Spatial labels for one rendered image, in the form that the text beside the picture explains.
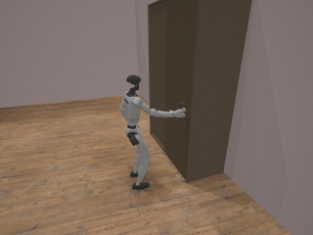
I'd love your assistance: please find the right robot upper arm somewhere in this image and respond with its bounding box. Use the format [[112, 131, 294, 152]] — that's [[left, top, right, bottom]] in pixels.
[[131, 97, 155, 117]]

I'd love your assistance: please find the right robot hand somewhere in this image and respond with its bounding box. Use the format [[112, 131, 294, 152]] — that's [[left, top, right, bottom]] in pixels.
[[169, 108, 186, 118]]

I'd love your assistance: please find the left robot foot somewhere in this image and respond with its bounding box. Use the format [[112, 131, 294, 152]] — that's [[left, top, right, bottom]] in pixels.
[[130, 170, 138, 177]]

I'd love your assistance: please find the left robot upper arm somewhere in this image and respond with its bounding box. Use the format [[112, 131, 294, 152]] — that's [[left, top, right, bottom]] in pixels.
[[119, 91, 128, 113]]

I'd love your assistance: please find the wardrobe door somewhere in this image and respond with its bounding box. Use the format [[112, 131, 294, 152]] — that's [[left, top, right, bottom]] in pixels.
[[164, 0, 200, 178], [151, 1, 167, 147]]

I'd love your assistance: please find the handle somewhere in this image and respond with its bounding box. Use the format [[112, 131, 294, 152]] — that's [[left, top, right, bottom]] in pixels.
[[178, 103, 186, 121]]

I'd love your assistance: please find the robot right thigh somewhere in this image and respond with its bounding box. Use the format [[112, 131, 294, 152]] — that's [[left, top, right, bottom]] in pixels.
[[129, 133, 150, 164]]

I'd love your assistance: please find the right robot forearm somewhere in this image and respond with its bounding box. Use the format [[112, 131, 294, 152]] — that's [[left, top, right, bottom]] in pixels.
[[151, 110, 175, 118]]

